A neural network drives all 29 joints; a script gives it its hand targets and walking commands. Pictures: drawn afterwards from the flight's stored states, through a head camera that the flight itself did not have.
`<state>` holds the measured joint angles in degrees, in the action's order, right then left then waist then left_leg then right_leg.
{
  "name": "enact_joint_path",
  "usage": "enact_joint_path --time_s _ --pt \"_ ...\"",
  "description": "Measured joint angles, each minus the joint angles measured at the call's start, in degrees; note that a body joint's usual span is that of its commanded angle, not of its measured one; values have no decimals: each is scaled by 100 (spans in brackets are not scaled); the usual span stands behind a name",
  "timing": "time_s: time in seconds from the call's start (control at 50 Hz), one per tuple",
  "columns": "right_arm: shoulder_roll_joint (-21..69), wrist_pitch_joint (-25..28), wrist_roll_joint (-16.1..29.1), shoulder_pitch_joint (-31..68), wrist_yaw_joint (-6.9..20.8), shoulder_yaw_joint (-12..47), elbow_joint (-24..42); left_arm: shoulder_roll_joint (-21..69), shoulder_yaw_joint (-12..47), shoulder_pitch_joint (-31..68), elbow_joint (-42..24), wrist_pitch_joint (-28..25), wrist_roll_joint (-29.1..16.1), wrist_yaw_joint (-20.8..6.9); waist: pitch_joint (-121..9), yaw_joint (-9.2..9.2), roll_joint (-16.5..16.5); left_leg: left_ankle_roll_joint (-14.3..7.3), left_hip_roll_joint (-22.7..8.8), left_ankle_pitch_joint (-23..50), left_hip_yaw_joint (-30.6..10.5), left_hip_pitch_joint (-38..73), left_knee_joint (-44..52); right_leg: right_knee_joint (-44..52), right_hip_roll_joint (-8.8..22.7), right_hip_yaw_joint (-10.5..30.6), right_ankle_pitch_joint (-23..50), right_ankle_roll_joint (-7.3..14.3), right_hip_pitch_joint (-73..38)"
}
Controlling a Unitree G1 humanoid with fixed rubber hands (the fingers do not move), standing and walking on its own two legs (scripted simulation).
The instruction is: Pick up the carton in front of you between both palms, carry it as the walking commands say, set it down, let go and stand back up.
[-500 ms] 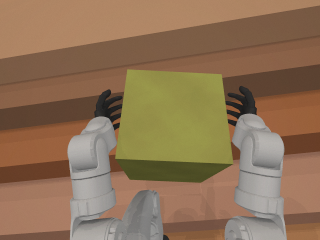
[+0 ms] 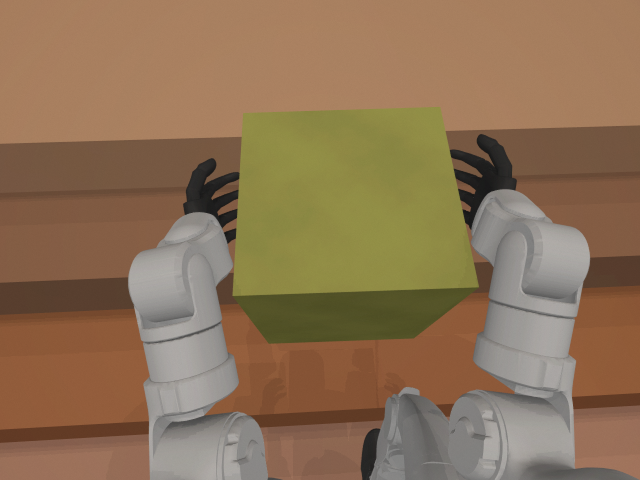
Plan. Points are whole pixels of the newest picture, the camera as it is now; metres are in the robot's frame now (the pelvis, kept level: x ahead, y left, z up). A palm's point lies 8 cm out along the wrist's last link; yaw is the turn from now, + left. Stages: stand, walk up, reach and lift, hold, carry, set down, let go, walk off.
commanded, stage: carry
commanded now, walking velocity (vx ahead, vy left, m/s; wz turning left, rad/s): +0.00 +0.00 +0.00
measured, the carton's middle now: (341, 243) +0.38 +0.03 +0.07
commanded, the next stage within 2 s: none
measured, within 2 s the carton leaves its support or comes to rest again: neither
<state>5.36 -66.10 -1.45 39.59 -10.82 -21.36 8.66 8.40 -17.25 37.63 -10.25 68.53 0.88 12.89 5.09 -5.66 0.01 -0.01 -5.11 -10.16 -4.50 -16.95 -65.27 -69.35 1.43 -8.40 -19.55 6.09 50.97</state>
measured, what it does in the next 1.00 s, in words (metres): climbs: left foot, then right foot 0.17 m higher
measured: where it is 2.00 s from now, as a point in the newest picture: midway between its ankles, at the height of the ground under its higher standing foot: (387, 364)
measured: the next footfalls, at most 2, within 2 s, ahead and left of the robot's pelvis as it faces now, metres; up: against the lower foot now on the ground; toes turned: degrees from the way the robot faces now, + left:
left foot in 0.36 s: +0.13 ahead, +0.09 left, +0.00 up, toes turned +8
right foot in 0.80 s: +0.42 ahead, -0.20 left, +0.17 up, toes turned +1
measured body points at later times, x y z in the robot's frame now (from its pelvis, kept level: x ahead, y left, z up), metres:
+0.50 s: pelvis +0.16 +0.01 +0.13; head +0.14 +0.01 +0.58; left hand +0.52 +0.17 +0.28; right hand +0.51 -0.15 +0.29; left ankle +0.09 +0.09 -0.62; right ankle +0.12 -0.09 -0.48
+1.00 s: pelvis +0.27 -0.10 +0.21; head +0.33 -0.09 +0.66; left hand +0.59 +0.08 +0.27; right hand +0.62 -0.23 +0.27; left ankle +0.17 +0.02 -0.36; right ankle +0.33 -0.19 -0.45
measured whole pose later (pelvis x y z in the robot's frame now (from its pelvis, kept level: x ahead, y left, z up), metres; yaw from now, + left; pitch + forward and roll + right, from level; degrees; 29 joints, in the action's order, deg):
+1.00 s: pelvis +0.27 -0.10 +0.21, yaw +3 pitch +3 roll -2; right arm 9.0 -52.5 -4.9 19.5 -8.3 -18.1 7.7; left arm 10.9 -11.5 22.3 -4.4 54.8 2.6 10.6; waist 4.4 -4.3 -1.8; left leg -2.2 1.4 -21.0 -6.0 -33.9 -87.9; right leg -59.9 -0.4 -8.2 -26.3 4.5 37.0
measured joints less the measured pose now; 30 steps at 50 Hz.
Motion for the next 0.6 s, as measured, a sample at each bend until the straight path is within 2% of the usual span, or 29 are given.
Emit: enact_joint_path --time_s 0.02,0.06,0.08,0.12,0.2,0.24,0.28,0.32,0.34,0.36,0.4,0.44,0.46,0.52,0.6 --pt "22 30 -106 -53 34 -81 76 89 72 -71 -80 -27 33 91 117 -118 -116 -47 287 -102 -216 -556 -1452 318 -80 -55 -12 -19 -280" --pt "154 114 -309 -246 53 -238 245 224 164 -209 -187 -51 65 204 223 -228 -310 -225 712 -329 -252 -1467 -3298 1120 -186 -154 136 -140 -879" --pt "235 146 -357 -382 56 -274 393 264 182 -247 -240 -50 61 218 224 -257 -323 -311 830 -470 -119 -1874 -3786 1517 -203 -178 246 -187 -1148" --pt "336 205 -400 -609 73 -257 703 288 208 -272 -330 -89 -15 173 188 -298 -262 -427 889 -845 199 -2576 -4116 2236 -196 -191 433 -168 -1647" --pt "258 250 -477 -648 122 -60 885 173 314 -230 -411 -154 -50 108 45 -274 -164 -553 652 -1296 515 -3355 -3229 3324 -111 -113 675 -175 -2567" --pt "210 194 -479 -549 115 56 815 94 285 -202 -438 -112 -26 56 -105 -136 -148 -562 485 -925 660 -3302 -2018 3643 -8 -41 693 -242 -2929" --pt "185 87 -488 -507 87 176 584 -5 227 -201 -303 -3 35 -29 -411 70 -2 -579 465 -711 1022 -2716 -1121 3860 192 65 680 -318 -3130" --pt "111 -137 -450 -432 56 239 270 -51 133 -176 -57 186 81 -85 -850 295 82 -518 505 207 1260 -1755 394 3958 317 103 765 -308 -3128" --pt "35 -248 -413 -315 46 253 82 -64 81 -115 82 255 120 -101 -1005 423 -20 -468 497 653 1243 -1204 1344 3840 286 73 817 -320 -3083" --pt "-37 -331 -353 -198 43 251 -85 -79 37 -37 215 294 155 -120 -1096 529 -125 -415 516 587 1190 -592 2252 3603 242 63 839 -335 -3017" --pt "-51 -400 -197 -41 43 244 -360 -172 -79 96 461 308 253 -110 -1173 749 -72 -368 690 -554 1152 382 3639 2747 265 224 693 -291 -2720" --pt "34 -409 -139 104 -41 259 -719 -245 -301 169 734 264 481 -54 -1220 1045 -107 -421 707 -745 1035 655 4155 1111 79 459 -298 -304 -2144" --pt "91 -383 -167 74 -98 259 -845 -230 -403 152 827 258 550 -28 -1241 1132 -74 -388 716 -682 1004 704 4265 263 -4 548 -585 -301 -1835" --pt "196 -328 -206 -159 -134 178 -1001 -91 -571 39 1060 213 632 -35 -1279 1124 10 -357 650 -601 939 766 4384 -1545 -205 568 -953 -310 -1068" --pt "362 -70 -280 -350 -109 153 -1043 -56 -582 -249 1009 9 564 -126 -1166 928 220 -231 561 -729 964 768 4317 -2768 -137 519 -1195 -282 -244"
